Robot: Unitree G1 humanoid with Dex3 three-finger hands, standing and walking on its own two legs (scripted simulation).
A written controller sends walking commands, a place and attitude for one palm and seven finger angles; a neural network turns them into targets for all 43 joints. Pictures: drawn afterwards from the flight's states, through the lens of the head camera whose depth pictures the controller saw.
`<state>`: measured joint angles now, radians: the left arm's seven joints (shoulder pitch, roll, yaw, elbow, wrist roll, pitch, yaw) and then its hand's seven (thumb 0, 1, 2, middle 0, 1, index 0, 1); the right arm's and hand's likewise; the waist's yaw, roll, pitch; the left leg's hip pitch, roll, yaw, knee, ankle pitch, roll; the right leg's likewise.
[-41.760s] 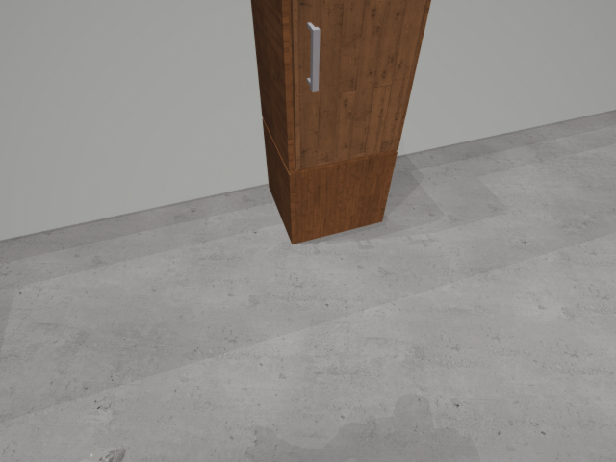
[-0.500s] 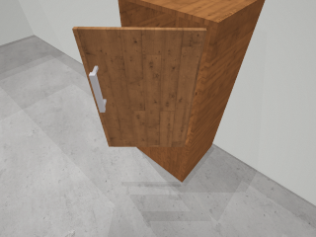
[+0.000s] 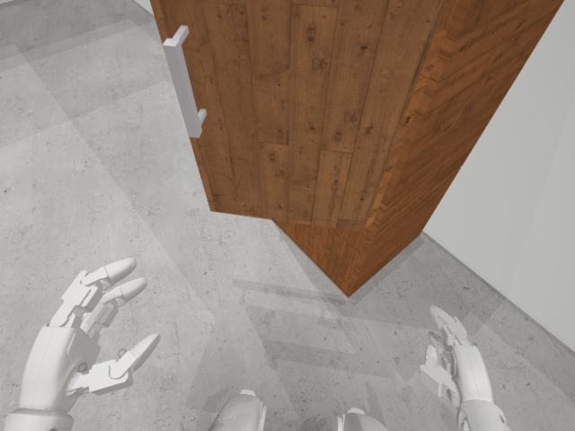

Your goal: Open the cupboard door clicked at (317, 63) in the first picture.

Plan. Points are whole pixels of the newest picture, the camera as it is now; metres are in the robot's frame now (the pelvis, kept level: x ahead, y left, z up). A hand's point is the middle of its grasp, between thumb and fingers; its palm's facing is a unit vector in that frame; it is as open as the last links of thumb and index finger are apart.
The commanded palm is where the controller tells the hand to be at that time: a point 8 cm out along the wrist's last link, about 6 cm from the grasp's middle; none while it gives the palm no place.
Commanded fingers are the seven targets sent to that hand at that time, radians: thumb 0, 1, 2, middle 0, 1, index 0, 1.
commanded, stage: raise the hand with hooked fingers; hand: left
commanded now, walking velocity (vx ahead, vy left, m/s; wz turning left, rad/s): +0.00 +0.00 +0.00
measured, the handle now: (189, 86) +0.58 +0.24 +0.13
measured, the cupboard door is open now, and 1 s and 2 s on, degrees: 41 41 41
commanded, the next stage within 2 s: move the hooked fingers beside the handle in 1.48 s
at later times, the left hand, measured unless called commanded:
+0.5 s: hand (100, 283) +0.25 +0.25 +0.10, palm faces -0.02 -1.00 -0.06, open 12.7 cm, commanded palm +0.23 +0.31 +0.11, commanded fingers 0.00 -0.43 0.33 -0.29 -1.15 -0.29 -1.15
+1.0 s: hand (60, 213) +0.30 +0.30 +0.15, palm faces +0.00 -1.00 -0.05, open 13.9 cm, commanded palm +0.28 +0.35 +0.15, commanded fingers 0.00 -0.50 0.30 -0.30 -1.20 -0.30 -1.20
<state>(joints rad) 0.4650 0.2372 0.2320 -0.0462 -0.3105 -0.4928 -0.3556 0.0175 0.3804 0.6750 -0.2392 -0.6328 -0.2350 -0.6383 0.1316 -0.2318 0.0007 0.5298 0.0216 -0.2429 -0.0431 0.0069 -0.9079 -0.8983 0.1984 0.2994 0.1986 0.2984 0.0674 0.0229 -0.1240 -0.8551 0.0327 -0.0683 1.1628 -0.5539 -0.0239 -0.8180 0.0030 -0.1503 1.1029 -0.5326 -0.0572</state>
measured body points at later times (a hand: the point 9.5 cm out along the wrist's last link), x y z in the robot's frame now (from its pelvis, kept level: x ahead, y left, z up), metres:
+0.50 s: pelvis +0.01 +0.02 +0.03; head +0.06 +0.03 +0.48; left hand +0.24 +0.31 +0.10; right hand +0.16 -0.25 -0.04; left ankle +0.01 +0.13 -0.65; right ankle +0.01 -0.09 -0.65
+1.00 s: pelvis +0.01 +0.04 +0.05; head +0.04 +0.04 +0.50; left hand +0.30 +0.36 +0.15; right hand +0.16 -0.21 -0.02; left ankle +0.01 +0.13 -0.65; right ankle +0.01 -0.09 -0.65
